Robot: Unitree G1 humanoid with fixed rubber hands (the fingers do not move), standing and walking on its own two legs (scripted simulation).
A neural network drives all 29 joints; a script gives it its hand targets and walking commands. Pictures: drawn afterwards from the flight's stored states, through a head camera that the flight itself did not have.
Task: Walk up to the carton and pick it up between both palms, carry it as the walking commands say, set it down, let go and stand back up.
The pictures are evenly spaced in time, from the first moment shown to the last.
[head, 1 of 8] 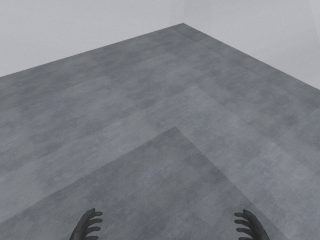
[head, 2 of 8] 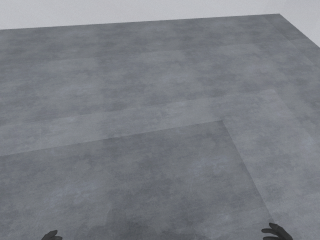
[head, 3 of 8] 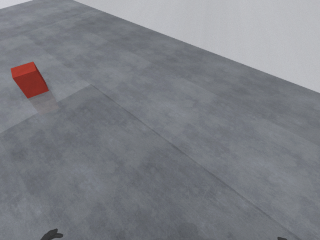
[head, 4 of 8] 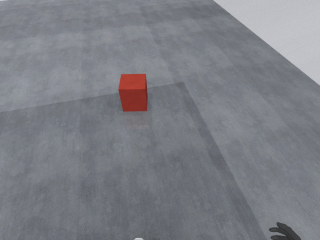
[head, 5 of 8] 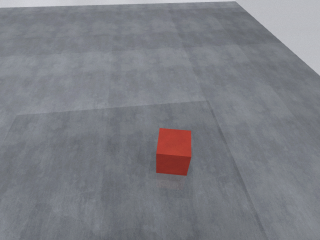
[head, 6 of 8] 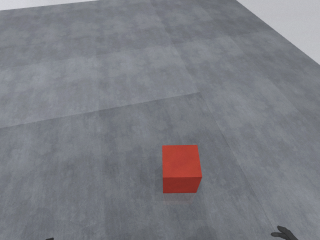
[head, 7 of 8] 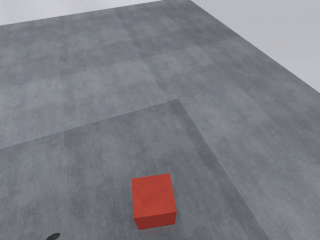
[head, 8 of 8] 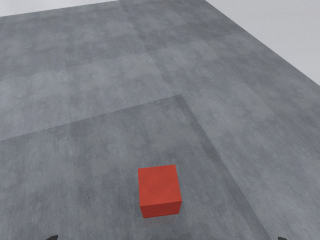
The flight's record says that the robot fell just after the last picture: no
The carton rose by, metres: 0.00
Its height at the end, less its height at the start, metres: +0.00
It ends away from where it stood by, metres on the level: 0.00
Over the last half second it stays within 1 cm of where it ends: yes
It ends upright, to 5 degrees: yes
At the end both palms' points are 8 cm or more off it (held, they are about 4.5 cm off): yes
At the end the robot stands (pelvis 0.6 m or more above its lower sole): yes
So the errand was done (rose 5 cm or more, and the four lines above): no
